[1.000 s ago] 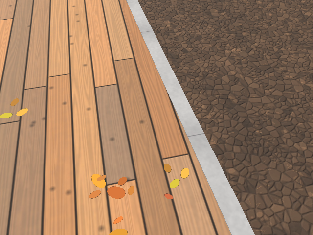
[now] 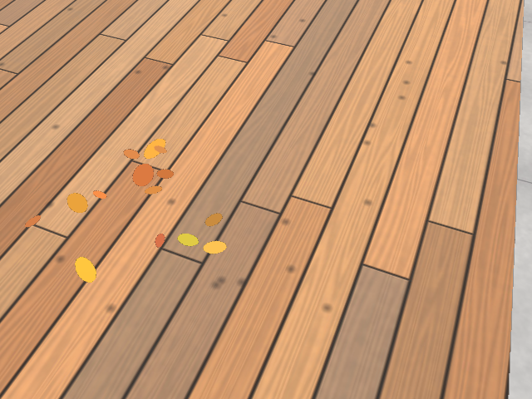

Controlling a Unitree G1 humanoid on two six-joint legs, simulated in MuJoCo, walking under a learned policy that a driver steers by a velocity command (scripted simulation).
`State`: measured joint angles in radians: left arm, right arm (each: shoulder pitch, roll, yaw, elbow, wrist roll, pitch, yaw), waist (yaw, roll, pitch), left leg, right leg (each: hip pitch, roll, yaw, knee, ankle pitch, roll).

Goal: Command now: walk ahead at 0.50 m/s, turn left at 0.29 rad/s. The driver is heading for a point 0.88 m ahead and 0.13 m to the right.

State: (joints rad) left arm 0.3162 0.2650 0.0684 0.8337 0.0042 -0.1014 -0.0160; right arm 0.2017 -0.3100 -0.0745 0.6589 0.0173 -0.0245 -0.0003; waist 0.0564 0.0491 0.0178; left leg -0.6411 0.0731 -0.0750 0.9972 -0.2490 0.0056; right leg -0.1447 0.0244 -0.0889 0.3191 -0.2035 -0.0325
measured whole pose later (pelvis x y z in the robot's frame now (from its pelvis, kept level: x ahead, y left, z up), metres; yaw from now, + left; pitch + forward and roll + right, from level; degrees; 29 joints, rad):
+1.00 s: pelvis +0.55 +0.00 +0.00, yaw +0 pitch +2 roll +0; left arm 0.32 0.27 0.05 0.87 0.00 -0.08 -0.02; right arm 0.17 -0.30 -0.06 0.75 0.00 -0.07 -0.01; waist 0.05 0.04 0.02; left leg -0.62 0.11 -0.05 0.94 -0.20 -0.01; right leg -0.18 0.06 -0.02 0.32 -0.16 -0.07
